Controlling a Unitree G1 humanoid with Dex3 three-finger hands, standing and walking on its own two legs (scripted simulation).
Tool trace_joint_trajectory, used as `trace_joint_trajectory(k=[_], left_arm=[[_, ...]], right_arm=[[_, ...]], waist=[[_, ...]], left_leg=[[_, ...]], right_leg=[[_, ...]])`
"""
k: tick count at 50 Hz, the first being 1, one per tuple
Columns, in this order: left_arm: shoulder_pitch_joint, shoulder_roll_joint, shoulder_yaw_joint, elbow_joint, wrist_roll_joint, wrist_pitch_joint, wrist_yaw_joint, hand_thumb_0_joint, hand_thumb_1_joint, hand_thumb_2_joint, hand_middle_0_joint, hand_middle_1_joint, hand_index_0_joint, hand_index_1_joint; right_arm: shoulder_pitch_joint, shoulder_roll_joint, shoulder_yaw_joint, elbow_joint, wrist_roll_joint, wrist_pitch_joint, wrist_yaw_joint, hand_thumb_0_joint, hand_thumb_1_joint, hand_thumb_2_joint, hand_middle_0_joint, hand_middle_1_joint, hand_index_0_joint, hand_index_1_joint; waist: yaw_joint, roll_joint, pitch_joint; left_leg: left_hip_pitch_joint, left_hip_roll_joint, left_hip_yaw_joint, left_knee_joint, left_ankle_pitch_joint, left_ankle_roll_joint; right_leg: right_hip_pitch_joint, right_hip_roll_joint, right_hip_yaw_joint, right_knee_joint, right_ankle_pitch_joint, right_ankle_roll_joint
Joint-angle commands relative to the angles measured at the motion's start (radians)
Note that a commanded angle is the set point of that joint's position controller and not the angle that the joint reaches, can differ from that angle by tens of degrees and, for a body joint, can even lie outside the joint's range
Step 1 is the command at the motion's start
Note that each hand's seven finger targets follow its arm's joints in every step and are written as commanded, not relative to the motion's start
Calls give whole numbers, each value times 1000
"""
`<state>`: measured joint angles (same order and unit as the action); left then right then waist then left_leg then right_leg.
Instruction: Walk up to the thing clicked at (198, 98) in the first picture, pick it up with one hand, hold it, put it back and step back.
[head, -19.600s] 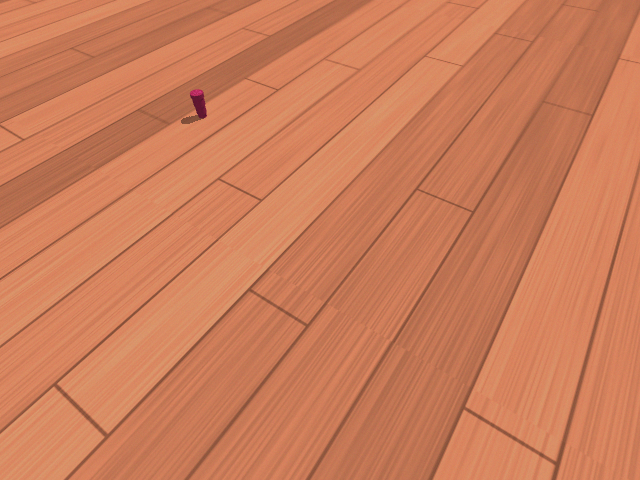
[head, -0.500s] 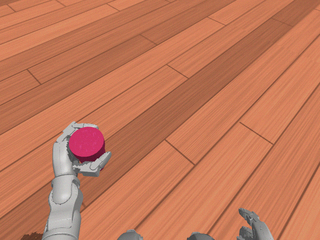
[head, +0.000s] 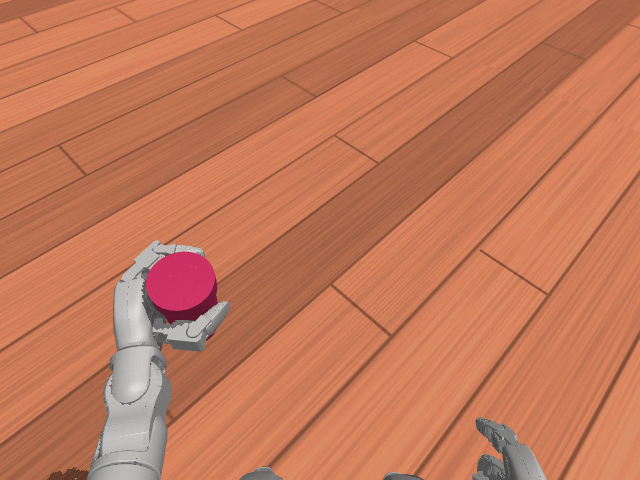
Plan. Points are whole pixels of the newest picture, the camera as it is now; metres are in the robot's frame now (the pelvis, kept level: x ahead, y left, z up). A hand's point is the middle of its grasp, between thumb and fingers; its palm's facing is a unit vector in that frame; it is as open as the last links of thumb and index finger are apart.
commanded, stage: hold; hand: left
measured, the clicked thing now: (191, 306) +0.33 +0.17 +0.02
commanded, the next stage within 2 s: crouch in 1.88 s
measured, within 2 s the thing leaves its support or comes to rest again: neither
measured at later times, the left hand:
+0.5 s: hand (192, 306) +0.32 +0.17 +0.04, palm faces +0.17 -0.98 -0.01, open 9.4 cm
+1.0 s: hand (187, 307) +0.31 +0.17 +0.05, palm faces +0.18 -0.98 -0.01, open 9.4 cm
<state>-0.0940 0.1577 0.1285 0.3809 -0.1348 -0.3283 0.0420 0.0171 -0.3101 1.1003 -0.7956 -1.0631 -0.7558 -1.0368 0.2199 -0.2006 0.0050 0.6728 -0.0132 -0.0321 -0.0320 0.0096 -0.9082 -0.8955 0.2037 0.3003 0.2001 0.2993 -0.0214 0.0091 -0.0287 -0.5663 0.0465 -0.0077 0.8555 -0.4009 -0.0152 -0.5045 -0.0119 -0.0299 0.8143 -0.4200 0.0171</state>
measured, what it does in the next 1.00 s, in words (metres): stands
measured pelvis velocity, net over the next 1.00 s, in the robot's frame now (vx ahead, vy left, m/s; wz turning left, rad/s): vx -0.01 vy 0.00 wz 0.00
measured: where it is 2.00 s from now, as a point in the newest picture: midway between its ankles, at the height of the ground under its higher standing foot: outside the picture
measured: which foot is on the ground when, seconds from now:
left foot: down 0.00-1.00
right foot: down 0.00-1.00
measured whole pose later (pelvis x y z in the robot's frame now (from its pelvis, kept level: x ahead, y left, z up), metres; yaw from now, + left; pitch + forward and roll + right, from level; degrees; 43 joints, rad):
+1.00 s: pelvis -0.01 +0.00 +0.00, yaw +0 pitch +5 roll -1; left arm -0.12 0.16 0.14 0.45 -0.13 -0.37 0.04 0.02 -0.31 1.10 -0.79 -1.06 -0.75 -1.04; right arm 0.21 -0.20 0.00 0.69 -0.01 -0.04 -0.03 0.01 -0.90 -0.90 0.20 0.30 0.20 0.30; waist -0.02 0.01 -0.02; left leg -0.55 0.04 -0.01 0.83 -0.37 -0.02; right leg -0.49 -0.01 -0.03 0.80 -0.39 0.02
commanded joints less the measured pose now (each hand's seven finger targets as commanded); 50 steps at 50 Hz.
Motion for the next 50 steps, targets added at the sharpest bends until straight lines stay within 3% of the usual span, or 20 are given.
trace_joint_trajectory(k=[1,2,4,5,12,14,16,19,21,22,23,26,30,32,34,35,37,43,46,50], left_arm=[[-336,110,35,-292,-16,-109,3,0,217,1178,-1192,-1318,-1203,-1321],[-312,115,56,-230,-17,-107,5,0,215,1182,-1196,-1321,-1205,-1326],[-347,141,87,-277,-24,-121,5,0,252,1192,-1200,-1322,-1210,-1326],[-339,117,64,-274,-25,-125,2,0,235,1201,-1212,-1341,-1225,-1343],[-348,134,56,-311,-17,-143,-6,0,243,1210,-1212,-1349,-1224,-1352],[-334,104,36,-241,-21,-134,-11,0,210,1194,-1204,-1339,-1214,-1343],[-391,134,59,-291,-25,-143,-8,0,241,1192,-1198,-1325,-1209,-1328],[-372,103,31,-267,-22,-139,-5,0,240,1194,-1200,-1329,-1211,-1333],[-314,123,66,-231,-24,-137,-3,0,246,1188,-1200,-1325,-1211,-1328],[-359,127,55,-286,-25,-145,-8,0,241,1185,-1201,-1320,-1212,-1324],[-352,142,75,-287,-25,-146,-4,0,224,1185,-1205,-1330,-1218,-1332],[-357,129,63,-275,-18,-140,3,0,210,1185,-1194,-1323,-1203,-1328],[-359,142,91,-237,-27,-139,-1,0,236,1203,-1202,-1323,-1208,-1332],[-357,107,51,-224,-23,-143,-7,0,243,1205,-1195,-1328,-1204,-1333],[-346,139,76,-222,-18,-148,-7,0,267,1208,-1195,-1328,-1204,-1333],[-392,144,64,-267,-17,-156,-11,0,260,1205,-1200,-1328,-1209,-1333],[-359,115,31,-277,-18,-151,-15,0,270,1205,-1211,-1334,-1219,-1339],[-408,131,52,-293,-27,-149,-1,0,225,1184,-1196,-1317,-1205,-1322],[-370,118,53,-228,-23,-143,3,0,222,1185,-1178,-1305,-1185,-1313],[-391,139,70,-202,-13,-152,-2,0,241,1198,-1193,-1324,-1203,-1329]], right_arm=[[-28,-135,-51,-122,5,-40,-3,0,-905,-902,200,300,200,300],[-18,-139,-58,-101,6,-35,-4,0,-906,-903,200,300,200,300],[-36,-128,-48,-124,6,-37,-4,0,-900,-902,200,300,200,300],[-33,-127,-47,-123,3,-38,-2,0,-902,-902,200,300,200,300],[-25,-133,-51,-124,1,-39,-2,0,-903,-903,200,300,200,300],[-7,-139,-56,-89,1,-34,-3,0,-907,-904,200,300,200,300],[-25,-137,-53,-111,2,-45,0,0,-902,-902,200,300,200,300],[-34,-144,-57,-119,4,-43,-1,0,-900,-902,200,300,200,300],[-25,-139,-55,-102,4,-40,-1,0,-899,-901,200,300,200,300],[-50,-138,-52,-126,4,-41,0,0,-897,-901,200,300,200,300],[-44,-137,-53,-126,4,-44,1,0,-901,-901,200,300,200,300],[-42,-140,-54,-125,5,-39,-1,0,-900,-902,200,300,200,300],[-52,-131,-46,-122,8,-39,-8,0,-895,-902,200,300,200,300],[-49,-136,-50,-115,6,-41,-5,0,-894,-902,200,300,200,300],[-48,-138,-52,-116,5,-42,-3,0,-893,-901,200,300,200,300],[-54,-134,-49,-121,4,-45,-2,0,-892,-901,200,300,200,300],[-53,-135,-49,-127,6,-48,-3,0,-899,-902,200,300,200,300],[-45,-134,-47,-113,6,-55,-4,0,-902,-903,200,300,200,300],[-46,-141,-51,-111,8,-53,-7,0,-897,-903,200,300,200,300],[-65,-136,-50,-113,6,-50,-3,0,-896,-902,200,300,200,300]], waist=[[-7,33,-300],[-3,16,-268],[7,22,-305],[-2,26,-300],[-7,37,-359],[-22,28,-291],[-9,38,-319],[-16,31,-297],[4,25,-288],[1,23,-297],[13,36,-320],[1,28,-311],[1,0,-283],[-9,8,-262],[4,22,-281],[0,40,-297],[-7,43,-306],[-11,46,-306],[-8,17,-273],[1,30,-248]], left_leg=[[195,-24,-6,-119,285,8],[174,-26,-2,-117,262,12],[170,-33,8,-117,249,14],[173,-30,4,-117,250,13],[216,-30,6,-108,298,13],[199,-27,-1,-117,251,14],[200,-25,-5,-123,260,11],[200,-26,0,-131,230,12],[181,-32,5,-129,222,14],[184,-33,6,-132,215,14],[191,-32,3,-135,221,11],[193,-31,5,-140,209,11],[169,-35,14,-137,199,19],[167,-34,13,-141,179,17],[173,-36,13,-137,194,15],[187,-38,15,-138,193,14],[211,-38,14,-142,200,13],[203,-30,0,-147,196,12],[193,-27,-1,-145,212,12],[162,-33,3,-153,141,12]], right_leg=[[88,27,-19,-96,324,-21],[75,25,-15,-105,309,-18],[107,17,-7,-115,312,-15],[97,20,-10,-106,310,-16],[115,21,-4,-102,358,-15],[68,24,-8,-110,307,-16],[84,24,-14,-103,309,-20],[69,22,-13,-115,286,-19],[90,18,-10,-122,279,-18],[100,18,-9,-128,275,-17],[113,20,-12,-119,273,-19],[103,22,-11,-126,263,-20],[103,15,-1,-140,270,-12],[79,15,-4,-136,248,-16],[88,15,-3,-133,257,-18],[92,14,0,-136,257,-18],[95,15,-2,-136,264,-19],[86,22,-12,-126,253,-21],[73,24,-16,-125,264,-20],[59,19,-11,-135,196,-22]])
